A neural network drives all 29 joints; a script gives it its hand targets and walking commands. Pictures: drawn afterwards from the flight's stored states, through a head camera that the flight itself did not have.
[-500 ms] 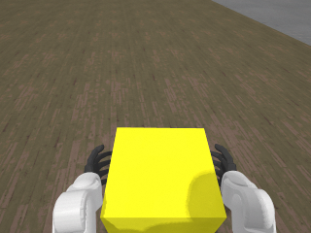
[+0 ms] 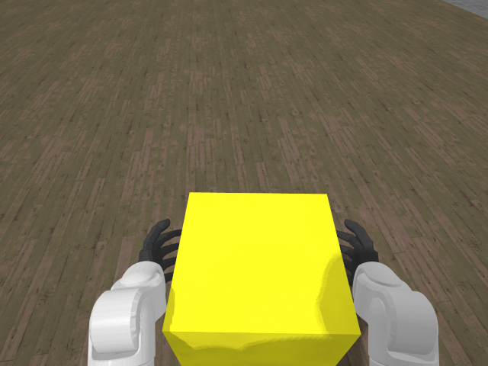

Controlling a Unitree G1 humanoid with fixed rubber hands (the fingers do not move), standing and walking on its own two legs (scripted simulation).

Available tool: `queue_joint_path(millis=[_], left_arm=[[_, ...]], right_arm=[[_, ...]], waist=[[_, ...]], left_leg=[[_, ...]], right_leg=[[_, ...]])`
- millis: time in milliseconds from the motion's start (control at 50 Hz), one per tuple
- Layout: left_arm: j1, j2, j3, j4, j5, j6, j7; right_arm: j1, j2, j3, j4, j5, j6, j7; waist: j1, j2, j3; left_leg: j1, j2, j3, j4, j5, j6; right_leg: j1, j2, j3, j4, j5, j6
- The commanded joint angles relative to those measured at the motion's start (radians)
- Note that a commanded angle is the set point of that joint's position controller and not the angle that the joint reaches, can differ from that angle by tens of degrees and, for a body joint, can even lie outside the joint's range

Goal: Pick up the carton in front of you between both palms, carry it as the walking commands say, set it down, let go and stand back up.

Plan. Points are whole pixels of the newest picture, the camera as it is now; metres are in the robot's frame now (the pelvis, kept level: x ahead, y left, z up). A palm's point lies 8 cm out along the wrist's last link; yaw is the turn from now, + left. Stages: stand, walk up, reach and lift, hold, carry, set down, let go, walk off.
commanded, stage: carry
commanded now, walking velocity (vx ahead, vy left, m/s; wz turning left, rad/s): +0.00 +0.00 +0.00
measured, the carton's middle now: (256, 292) +0.25 +0.00 +0.02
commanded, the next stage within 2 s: none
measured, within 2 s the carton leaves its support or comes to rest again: neither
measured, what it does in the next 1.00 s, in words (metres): stands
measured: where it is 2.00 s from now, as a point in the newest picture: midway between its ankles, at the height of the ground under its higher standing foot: outside the picture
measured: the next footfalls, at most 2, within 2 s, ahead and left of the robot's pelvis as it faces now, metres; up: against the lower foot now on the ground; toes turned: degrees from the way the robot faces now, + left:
left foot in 1.96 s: +0.30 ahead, +0.18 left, +0.00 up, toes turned +6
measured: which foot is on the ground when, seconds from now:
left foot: down 0.00-1.00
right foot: down 0.00-1.00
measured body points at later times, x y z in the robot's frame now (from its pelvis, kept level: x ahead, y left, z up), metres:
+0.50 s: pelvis +0.01 +0.02 -0.01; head -0.03 +0.02 +0.44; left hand +0.26 +0.17 +0.08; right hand +0.26 -0.13 +0.08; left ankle -0.11 +0.12 -0.73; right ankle +0.05 -0.09 -0.73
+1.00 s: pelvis -0.04 +0.03 +0.00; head -0.07 +0.02 +0.45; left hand +0.24 +0.18 +0.04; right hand +0.24 -0.12 +0.04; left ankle -0.11 +0.12 -0.73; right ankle +0.05 -0.09 -0.73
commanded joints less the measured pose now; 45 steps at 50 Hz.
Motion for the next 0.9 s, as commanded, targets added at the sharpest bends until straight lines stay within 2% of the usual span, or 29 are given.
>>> queue_joint_path(millis=[0, 40, 140, 260, 300, 400, 540, 680, 880], left_arm=[[-0.347, -0.897, -0.661, -0.070, -0.324, -0.015, -0.191], [-0.343, -0.891, -0.668, -0.090, -0.322, -0.018, -0.187], [-0.330, -0.867, -0.678, -0.098, -0.315, -0.015, -0.181], [-0.336, -0.853, -0.681, -0.100, -0.313, -0.011, -0.180], [-0.338, -0.849, -0.679, -0.099, -0.311, -0.009, -0.179], [-0.350, -0.844, -0.678, -0.099, -0.310, -0.004, -0.180], [-0.338, -0.825, -0.665, -0.018, -0.270, -0.025, -0.203], [-0.394, -0.806, -0.631, 0.086, -0.229, -0.111, -0.233], [-0.420, -0.807, -0.540, 0.274, -0.143, -0.274, -0.270]], right_arm=[[-0.391, 0.882, 0.716, -0.088, 0.354, -0.021, 0.184], [-0.371, 0.878, 0.711, -0.092, 0.354, -0.027, 0.183], [-0.333, 0.854, 0.692, -0.074, 0.336, -0.028, 0.181], [-0.336, 0.834, 0.683, -0.077, 0.333, -0.027, 0.182], [-0.338, 0.827, 0.681, -0.077, 0.331, -0.026, 0.182], [-0.351, 0.820, 0.680, -0.079, 0.332, -0.022, 0.183], [-0.345, 0.807, 0.674, -0.001, 0.298, -0.044, 0.205], [-0.399, 0.793, 0.643, 0.109, 0.254, -0.132, 0.231], [-0.431, 0.804, 0.562, 0.287, 0.170, -0.293, 0.263]], waist=[[-0.005, -0.111, -0.304], [-0.007, -0.077, -0.309], [-0.007, -0.053, -0.283], [-0.006, -0.013, -0.231], [-0.006, -0.008, -0.214], [-0.006, -0.023, -0.177], [-0.004, -0.034, -0.128], [-0.003, -0.037, -0.099], [-0.005, -0.048, -0.116]], left_leg=[[-0.034, 0.053, -0.022, -0.004, 0.404, -0.006], [-0.041, 0.056, -0.022, 0.018, 0.492, -0.007], [-0.054, 0.055, -0.028, 0.025, 0.554, -0.003], [-0.021, 0.084, -0.045, 0.025, 0.685, 0.019], [-0.026, 0.090, -0.047, 0.027, 0.693, 0.028], [-0.075, 0.081, -0.049, 0.013, 0.556, 0.040], [-0.115, 0.072, -0.065, -0.031, 0.394, 0.047], [-0.152, 0.068, -0.084, -0.074, 0.246, 0.061], [-0.176, 0.060, -0.093, -0.076, 0.187, 0.070]], right_leg=[[0.355, -0.167, 0.162, 0.042, 0.702, -0.003], [0.352, -0.163, 0.149, 0.073, 0.738, -0.008], [0.318, -0.156, 0.131, 0.099, 0.733, -0.008], [0.217, -0.133, 0.104, 0.116, 0.488, 0.011], [0.198, -0.130, 0.100, 0.118, 0.422, 0.017], [0.202, -0.139, 0.107, 0.099, 0.378, 0.023], [0.192, -0.145, 0.123, 0.052, 0.273, 0.033], [0.184, -0.147, 0.136, 0.008, 0.157, 0.038], [0.189, -0.153, 0.140, -0.006, 0.136, 0.040]])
